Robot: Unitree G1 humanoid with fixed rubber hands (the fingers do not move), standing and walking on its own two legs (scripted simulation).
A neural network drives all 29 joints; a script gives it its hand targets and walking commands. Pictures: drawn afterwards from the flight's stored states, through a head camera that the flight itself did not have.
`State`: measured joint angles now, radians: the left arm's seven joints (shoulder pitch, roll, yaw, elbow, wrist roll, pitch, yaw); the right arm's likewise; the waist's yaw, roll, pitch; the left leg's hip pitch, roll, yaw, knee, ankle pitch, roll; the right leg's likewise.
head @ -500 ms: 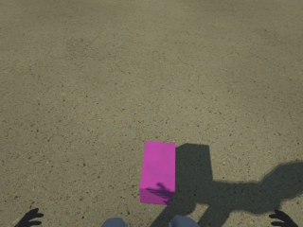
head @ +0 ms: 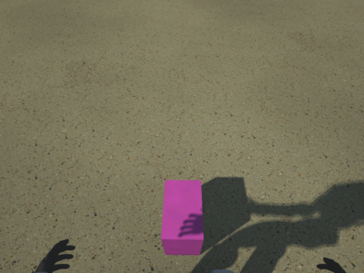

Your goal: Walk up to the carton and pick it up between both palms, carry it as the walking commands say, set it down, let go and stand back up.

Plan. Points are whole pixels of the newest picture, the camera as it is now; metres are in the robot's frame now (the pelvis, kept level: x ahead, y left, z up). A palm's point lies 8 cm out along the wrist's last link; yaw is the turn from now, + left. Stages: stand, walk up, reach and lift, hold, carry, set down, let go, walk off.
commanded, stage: walk up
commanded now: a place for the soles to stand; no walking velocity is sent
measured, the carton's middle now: (182, 218) +0.44 +0.01 -0.61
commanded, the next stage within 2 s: none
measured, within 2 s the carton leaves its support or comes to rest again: neither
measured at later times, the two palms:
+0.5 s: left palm out of the picture +0.12 +0.32 -0.09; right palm out of the picture +0.09 -0.32 -0.07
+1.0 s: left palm out of the picture +0.12 +0.33 -0.08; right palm out of the picture +0.09 -0.32 -0.08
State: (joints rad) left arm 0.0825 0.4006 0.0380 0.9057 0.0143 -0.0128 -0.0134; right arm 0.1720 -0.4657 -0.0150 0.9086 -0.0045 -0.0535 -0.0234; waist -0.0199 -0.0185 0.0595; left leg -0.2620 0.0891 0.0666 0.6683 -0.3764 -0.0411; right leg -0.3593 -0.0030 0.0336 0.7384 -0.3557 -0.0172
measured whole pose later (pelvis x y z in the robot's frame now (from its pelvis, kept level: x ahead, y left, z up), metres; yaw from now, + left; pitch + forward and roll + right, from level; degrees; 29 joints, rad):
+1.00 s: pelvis +0.00 +0.02 +0.02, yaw -3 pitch -2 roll +1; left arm 0.07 0.40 0.03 1.02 0.01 0.02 -0.03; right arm 0.07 -0.45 -0.04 1.00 -0.01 -0.01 0.00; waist 0.00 -0.01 0.08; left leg -0.17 0.09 0.13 0.51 -0.30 -0.04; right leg -0.28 0.01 0.09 0.56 -0.25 0.01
